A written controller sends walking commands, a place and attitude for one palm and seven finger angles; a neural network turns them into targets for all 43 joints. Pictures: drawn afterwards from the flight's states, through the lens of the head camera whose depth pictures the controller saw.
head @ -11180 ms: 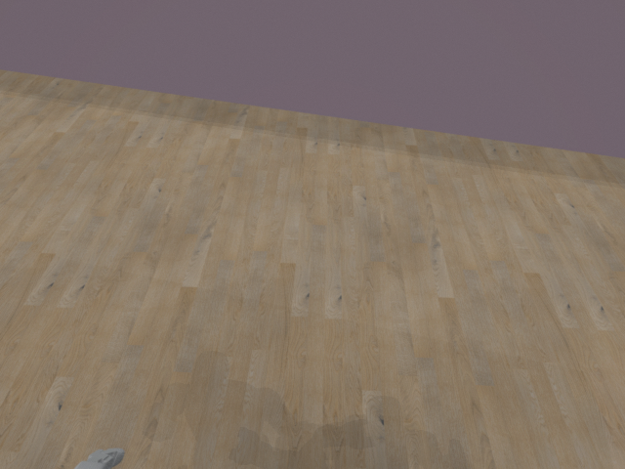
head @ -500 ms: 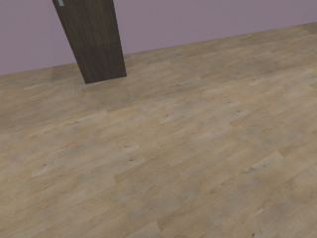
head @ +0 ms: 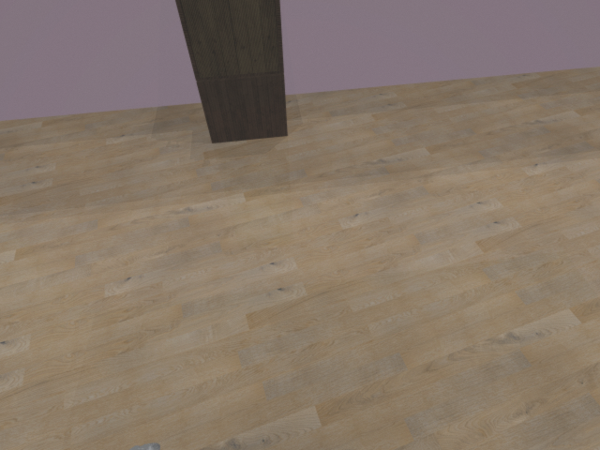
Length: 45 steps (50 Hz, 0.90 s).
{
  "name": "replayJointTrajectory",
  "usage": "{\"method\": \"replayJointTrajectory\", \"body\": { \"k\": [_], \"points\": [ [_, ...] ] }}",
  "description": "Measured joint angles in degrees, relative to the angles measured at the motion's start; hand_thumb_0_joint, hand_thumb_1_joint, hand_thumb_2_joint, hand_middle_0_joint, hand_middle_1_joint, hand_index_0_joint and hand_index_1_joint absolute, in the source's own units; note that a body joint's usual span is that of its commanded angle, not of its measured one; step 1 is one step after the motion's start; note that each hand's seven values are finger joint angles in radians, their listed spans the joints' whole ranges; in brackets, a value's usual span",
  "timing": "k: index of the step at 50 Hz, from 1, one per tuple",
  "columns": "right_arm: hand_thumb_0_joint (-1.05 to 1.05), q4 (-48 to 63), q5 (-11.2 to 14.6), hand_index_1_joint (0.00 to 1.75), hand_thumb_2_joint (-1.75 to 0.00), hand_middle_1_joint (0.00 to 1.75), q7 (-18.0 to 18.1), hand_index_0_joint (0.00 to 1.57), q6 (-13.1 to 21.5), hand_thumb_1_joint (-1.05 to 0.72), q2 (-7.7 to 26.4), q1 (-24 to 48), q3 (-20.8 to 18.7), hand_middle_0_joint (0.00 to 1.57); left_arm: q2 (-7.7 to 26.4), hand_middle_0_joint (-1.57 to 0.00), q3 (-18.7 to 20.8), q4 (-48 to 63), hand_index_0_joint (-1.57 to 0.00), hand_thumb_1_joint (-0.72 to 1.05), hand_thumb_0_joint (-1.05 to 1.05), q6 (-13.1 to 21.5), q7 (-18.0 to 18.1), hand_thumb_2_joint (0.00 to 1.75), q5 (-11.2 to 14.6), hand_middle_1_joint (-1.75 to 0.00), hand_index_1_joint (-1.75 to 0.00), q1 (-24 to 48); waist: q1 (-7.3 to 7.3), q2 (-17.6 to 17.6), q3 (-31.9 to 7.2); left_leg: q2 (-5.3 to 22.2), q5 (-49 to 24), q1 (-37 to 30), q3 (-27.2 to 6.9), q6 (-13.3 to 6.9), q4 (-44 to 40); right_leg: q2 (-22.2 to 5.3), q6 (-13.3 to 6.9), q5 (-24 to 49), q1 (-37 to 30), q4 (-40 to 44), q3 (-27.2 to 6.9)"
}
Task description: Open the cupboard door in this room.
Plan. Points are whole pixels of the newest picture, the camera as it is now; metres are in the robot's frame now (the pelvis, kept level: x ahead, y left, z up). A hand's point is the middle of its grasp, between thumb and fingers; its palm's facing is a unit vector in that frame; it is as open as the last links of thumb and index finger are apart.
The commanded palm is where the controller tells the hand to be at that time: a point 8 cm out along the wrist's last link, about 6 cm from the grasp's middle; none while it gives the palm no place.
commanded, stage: turn or walk to find it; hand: left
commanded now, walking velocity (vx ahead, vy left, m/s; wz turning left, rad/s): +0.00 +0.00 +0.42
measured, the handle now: out of the picture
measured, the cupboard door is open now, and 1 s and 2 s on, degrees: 0 0 0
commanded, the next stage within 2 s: stand and wait in 0.74 s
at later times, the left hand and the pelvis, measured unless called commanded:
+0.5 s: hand out of the picture -0.05 +0.21 -0.17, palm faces +0.28 -0.93 -0.25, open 7.4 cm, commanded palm none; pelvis -0.03 +0.00 +0.00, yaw +14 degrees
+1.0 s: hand out of the picture -0.03 +0.20 -0.15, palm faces +0.37 -0.89 -0.27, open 7.3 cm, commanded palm none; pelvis -0.04 -0.01 +0.00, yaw +22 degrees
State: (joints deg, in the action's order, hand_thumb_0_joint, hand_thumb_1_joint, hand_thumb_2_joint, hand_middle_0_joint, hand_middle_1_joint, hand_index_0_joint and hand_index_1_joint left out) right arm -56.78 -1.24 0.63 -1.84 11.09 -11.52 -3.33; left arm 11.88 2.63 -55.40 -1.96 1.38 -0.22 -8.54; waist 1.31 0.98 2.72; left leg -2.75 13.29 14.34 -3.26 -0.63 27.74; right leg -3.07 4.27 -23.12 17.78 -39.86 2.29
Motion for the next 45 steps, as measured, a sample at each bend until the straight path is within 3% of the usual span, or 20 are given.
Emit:
{"method": "replayJointTrajectory", "body": {
  "k": [1, 2, 5, 8, 12, 16, 22, 25, 26, 29, 31, 34, 40, 43, 45],
  "points": [
    [0.0, 0.1, 0.1, 0.3, -0.9, 0.3, -0.1, 0.2, -0.2, -0.91, 0.3, -0.3, -0.2, 0.2, -0.1, -0.2, -0.1, 0.6, -0.2, 0.91, 0.0, 0.5, 0.0, 0.9, 0.0, -0.29, -0.3, 0.1, 0.05, 0.1, -0.1, -0.2, 0.4, 0.8, -0.4, 0.4, 1.1, 0.2, -0.2, 3.0, -1.9, 4.7, 0.3],
    [0.0, 0.1, 0.3, 0.3, -0.9, 0.3, -0.2, 0.2, -0.3, -0.91, 0.8, -0.4, -0.5, 0.2, -0.5, -0.2, -0.3, 0.9, -0.2, 0.91, 0.0, 1.0, 0.1, 0.9, -0.1, -0.29, -0.3, 0.3, 0.03, 0.9, -0.1, -0.1, 1.0, 1.8, -1.0, 1.0, 2.9, 0.6, -1.5, 5.5, -3.0, 7.6, 1.0],
    [0.0, 0.0, 0.4, 0.3, -0.9, 0.3, -0.3, 0.2, -1.5, -0.91, 2.0, -0.8, -1.3, 0.2, -1.8, -0.2, -0.8, 1.8, -0.2, 0.91, 0.0, 2.0, 0.1, 0.9, -0.6, -0.29, -0.3, 0.0, 0.26, 2.1, 0.2, -0.5, 11.3, 6.7, -1.0, 1.5, 16.5, 0.3, -5.5, 5.6, -3.4, 7.1, 3.1],
    [0.0, -0.2, 0.2, 0.3, -0.9, 0.3, -0.8, 0.2, -2.3, -0.91, 3.1, -0.9, -2.0, 0.2, -2.5, -0.2, -1.0, 2.1, -0.2, 0.91, 0.0, 1.9, 0.1, 0.9, -0.6, -0.29, -0.3, -1.2, 0.19, 2.1, 0.4, 0.1, 11.4, 11.5, 0.4, 2.1, 31.8, -0.6, -6.2, 6.3, -4.8, 9.1, 4.5],
    [0.0, -0.2, 0.0, 0.29, -0.9, 0.3, -1.2, 0.2, -2.6, -0.91, 3.9, -1.4, -2.3, 0.19, -2.9, -0.2, -1.2, 1.5, -0.21, 0.9, 0.0, 1.7, 0.1, 0.9, -0.7, -0.29, -0.3, -2.5, 0.43, 1.8, 0.6, 2.6, 8.0, 13.1, 1.2, 3.4, 38.4, -1.5, -6.2, 7.3, -5.9, 11.0, 6.5],
    [0.0, -0.8, 0.1, 0.29, -0.9, 0.3, -1.3, 0.2, -3.0, -0.91, 3.9, -1.5, -2.0, 0.19, -2.7, -0.2, -1.1, 1.0, -0.21, 0.9, 0.0, 1.7, 0.0, 0.9, -1.0, -0.29, -0.3, -3.7, -0.08, 0.8, 1.0, 4.3, 8.9, 11.0, 1.9, 4.3, 34.7, -2.6, -6.0, 7.5, -5.8, 11.4, 8.4],
    [0.01, -1.0, 0.7, 0.29, -0.9, 0.3, -1.1, 0.2, -2.5, -0.91, 3.0, 0.4, -0.8, 0.19, -1.0, -0.2, -0.6, -0.1, -0.21, 0.9, 0.0, 1.5, -0.2, 0.9, -1.3, -0.3, -0.3, -5.1, -1.86, -1.1, 2.1, 4.9, 12.6, 4.6, 5.3, 4.0, 19.0, -4.9, -4.8, 6.9, -4.3, 9.2, 10.9],
    [0.01, 0.0, 0.8, 0.29, -0.9, 0.3, -1.1, 0.2, -1.4, -0.91, 2.5, 1.5, -0.3, 0.19, 0.4, -0.2, 0.0, -0.9, -0.21, 0.9, 0.0, 0.9, -0.3, 0.9, -1.1, -0.3, -0.3, -5.9, -2.16, -1.8, 2.1, 4.5, 6.8, 0.1, 7.3, 3.1, 7.5, -6.2, -3.5, 5.4, -2.8, 5.8, 12.4],
    [0.01, 0.4, 0.7, 0.29, -0.9, 0.3, -1.2, 0.2, -0.8, -0.91, 2.4, 1.7, -0.2, 0.19, 0.9, -0.2, 0.2, -1.0, -0.21, 0.9, 0.0, 0.6, -0.3, 0.9, -0.8, -0.3, -0.3, -6.4, -2.17, -1.9, 1.7, 4.4, 4.9, -0.9, 7.3, 1.7, 4.5, -6.5, -2.9, 4.5, -1.7, 3.6, 12.7],
    [0.0, 1.1, 0.4, 0.29, -0.9, 0.3, -0.9, 0.2, 0.3, -0.91, 0.7, 3.0, 0.4, 0.19, 3.0, -0.2, 0.8, -2.1, -0.2, 0.91, 0.0, -1.5, 0.0, 0.9, -0.6, -0.29, -0.3, -6.1, -2.69, -4.2, 2.0, 3.1, 6.1, -0.3, 7.5, -0.5, 6.0, -5.6, -1.1, -5.3, 3.3, -8.7, 6.7],
    [0.0, 1.4, 0.3, 0.3, -0.9, 0.3, -0.5, 0.2, 0.6, -0.91, 0.1, 3.0, 0.7, 0.19, 3.4, -0.2, 1.0, -2.7, -0.2, 0.91, 0.0, -2.1, -0.1, 0.9, -0.5, -0.29, -0.3, -5.4, -2.47, -4.0, 1.8, 2.9, 5.2, -0.8, 6.6, -0.8, 4.4, -4.1, -0.6, -5.2, 5.9, -15.7, 4.0],
    [0.0, 1.3, 0.3, 0.3, -0.9, 0.3, -0.1, 0.2, 0.8, -0.91, -0.3, 3.0, 1.1, 0.2, 3.4, -0.2, 1.0, -2.2, -0.2, 0.91, 0.0, -1.6, -0.5, 0.9, -0.4, -0.29, -0.3, -4.2, -2.42, -3.4, 1.6, 2.4, 3.0, -1.9, 5.3, -1.1, 1.2, -2.9, 0.2, -2.8, 7.8, -19.8, 2.0],
    [0.0, 1.3, 0.2, 0.3, -0.9, 0.3, -0.2, 0.2, 0.7, -0.91, -0.4, 2.2, 0.8, 0.2, 2.2, -0.2, 0.3, -0.2, -0.2, 0.91, 0.0, -1.0, -0.4, 0.9, -0.2, -0.29, -0.3, -1.5, -1.53, -1.9, 1.1, 1.3, 1.1, -2.4, 2.9, -1.0, -1.1, -1.8, 0.9, -2.5, 6.4, -14.2, 0.2],
    [0.0, 0.9, 0.1, 0.3, -0.9, 0.3, -0.1, 0.2, 0.3, -0.91, -0.1, 1.7, 0.6, 0.2, 1.2, -0.2, -0.2, 0.5, -0.2, 0.91, 0.0, -0.4, -0.3, 0.9, -0.1, -0.29, -0.3, -0.5, -0.89, -1.0, 0.8, 1.1, 1.2, -1.9, 2.1, -0.5, -0.3, -0.9, 0.3, -2.1, 3.3, -6.5, 0.4],
    [0.0, 0.3, 0.1, 0.3, -0.9, 0.3, -0.1, 0.2, 0.2, -0.91, 0.1, 1.3, 0.4, 0.2, 0.6, -0.2, -0.6, 0.6, -0.2, 0.91, 0.0, 0.4, -0.2, 0.9, -0.1, -0.29, -0.3, -0.4, -0.78, -0.5, 0.4, 1.0, 1.8, -1.3, 1.8, 0.1, 1.1, -0.4, 0.0, 2.0, 0.0, 1.3, 1.0]
  ]
}}
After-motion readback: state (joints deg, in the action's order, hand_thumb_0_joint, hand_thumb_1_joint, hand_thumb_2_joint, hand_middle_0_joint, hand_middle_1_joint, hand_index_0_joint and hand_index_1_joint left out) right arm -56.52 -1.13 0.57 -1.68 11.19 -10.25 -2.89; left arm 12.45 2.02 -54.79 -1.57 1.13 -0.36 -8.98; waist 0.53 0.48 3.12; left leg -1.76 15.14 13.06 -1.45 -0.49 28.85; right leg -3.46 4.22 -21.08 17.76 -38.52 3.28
